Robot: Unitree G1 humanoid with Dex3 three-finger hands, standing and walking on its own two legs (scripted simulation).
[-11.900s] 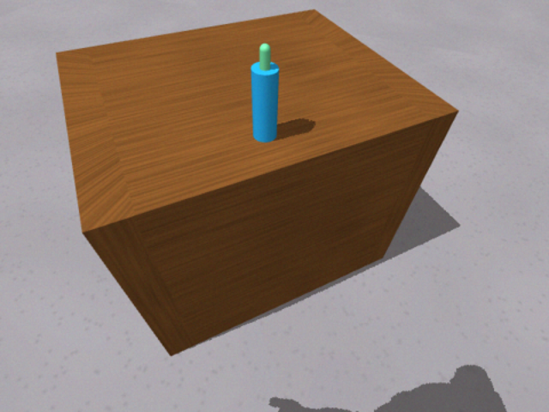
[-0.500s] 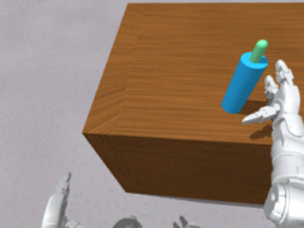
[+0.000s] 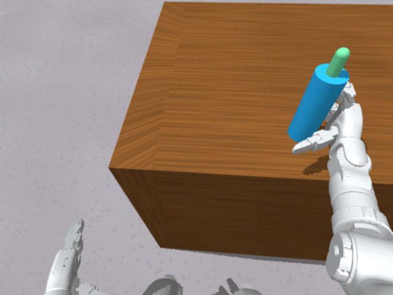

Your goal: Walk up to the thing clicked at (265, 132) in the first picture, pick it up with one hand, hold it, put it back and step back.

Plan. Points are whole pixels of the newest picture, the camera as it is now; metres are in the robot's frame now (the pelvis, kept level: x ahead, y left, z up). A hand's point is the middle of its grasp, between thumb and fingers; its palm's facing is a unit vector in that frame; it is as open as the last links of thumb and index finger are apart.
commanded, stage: close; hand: right
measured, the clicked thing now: (318, 99) +0.47 -0.19 +0.13
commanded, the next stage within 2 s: settle in 0.76 s
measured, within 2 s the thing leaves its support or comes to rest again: leaves its support in 1.08 s
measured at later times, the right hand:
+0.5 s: hand (307, 111) +0.48 -0.18 +0.09, palm faces +0.08 +1.00 +0.03, open 14.7 cm
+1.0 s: hand (311, 116) +0.47 -0.19 +0.09, palm faces +0.09 +1.00 +0.01, open 8.3 cm
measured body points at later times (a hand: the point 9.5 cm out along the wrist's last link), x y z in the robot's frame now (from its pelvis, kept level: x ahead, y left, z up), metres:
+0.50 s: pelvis +0.01 -0.01 +0.00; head +0.07 -0.02 +0.44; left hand +0.14 +0.26 -0.04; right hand +0.47 -0.24 +0.10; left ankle +0.03 +0.13 -0.69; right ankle +0.01 -0.13 -0.69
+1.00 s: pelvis +0.01 -0.01 +0.00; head +0.08 -0.02 +0.44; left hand +0.15 +0.26 -0.04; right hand +0.46 -0.25 +0.09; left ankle +0.03 +0.13 -0.69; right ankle +0.01 -0.13 -0.69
